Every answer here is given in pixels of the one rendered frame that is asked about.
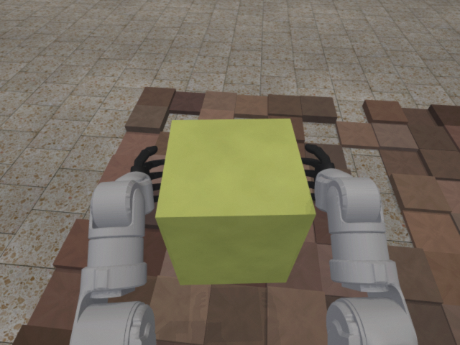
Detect right robot hand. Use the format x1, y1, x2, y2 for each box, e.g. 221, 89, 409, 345
301, 144, 335, 201

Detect robot left upper arm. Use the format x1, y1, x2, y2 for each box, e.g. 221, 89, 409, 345
71, 301, 157, 345

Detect robot right upper arm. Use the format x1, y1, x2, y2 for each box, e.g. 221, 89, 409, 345
326, 297, 417, 345

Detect robot right forearm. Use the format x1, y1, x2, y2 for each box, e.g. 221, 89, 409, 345
314, 168, 418, 345

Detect robot left forearm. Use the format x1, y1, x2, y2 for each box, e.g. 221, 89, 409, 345
70, 172, 155, 345

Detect left robot hand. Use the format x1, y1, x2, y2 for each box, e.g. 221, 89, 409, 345
131, 146, 165, 203

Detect carton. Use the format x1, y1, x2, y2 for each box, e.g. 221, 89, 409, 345
155, 119, 316, 285

